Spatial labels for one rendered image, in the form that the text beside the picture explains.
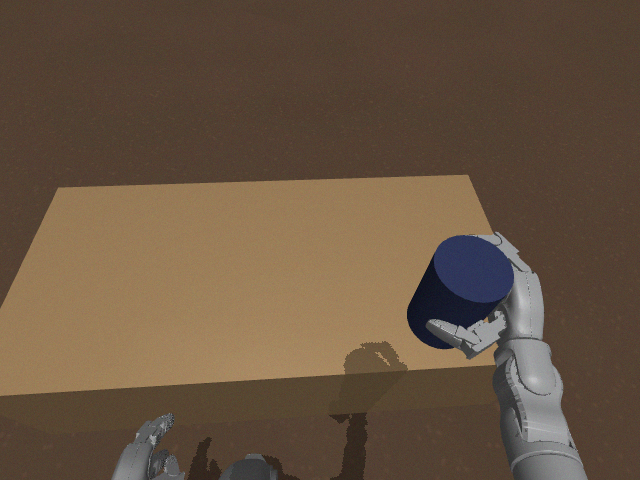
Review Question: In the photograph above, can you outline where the right robot arm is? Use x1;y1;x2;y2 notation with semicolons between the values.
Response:
492;337;588;480

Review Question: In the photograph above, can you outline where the left robot hand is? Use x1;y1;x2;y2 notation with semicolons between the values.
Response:
111;413;185;480

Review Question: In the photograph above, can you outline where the right robot hand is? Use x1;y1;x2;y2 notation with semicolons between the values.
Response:
425;232;544;360

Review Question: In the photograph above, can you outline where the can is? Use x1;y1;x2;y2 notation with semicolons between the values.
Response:
407;235;514;349

